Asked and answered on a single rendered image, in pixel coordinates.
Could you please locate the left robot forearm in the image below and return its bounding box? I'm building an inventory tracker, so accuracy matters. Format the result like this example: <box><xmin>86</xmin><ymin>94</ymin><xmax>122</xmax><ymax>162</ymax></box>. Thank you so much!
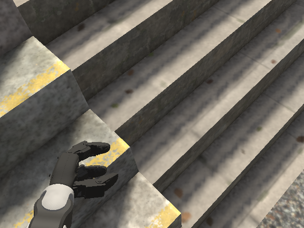
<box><xmin>26</xmin><ymin>183</ymin><xmax>74</xmax><ymax>228</ymax></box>

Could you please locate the left robot hand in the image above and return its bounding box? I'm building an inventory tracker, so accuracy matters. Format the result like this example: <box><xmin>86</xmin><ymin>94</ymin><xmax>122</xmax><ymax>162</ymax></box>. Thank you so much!
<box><xmin>49</xmin><ymin>141</ymin><xmax>119</xmax><ymax>199</ymax></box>

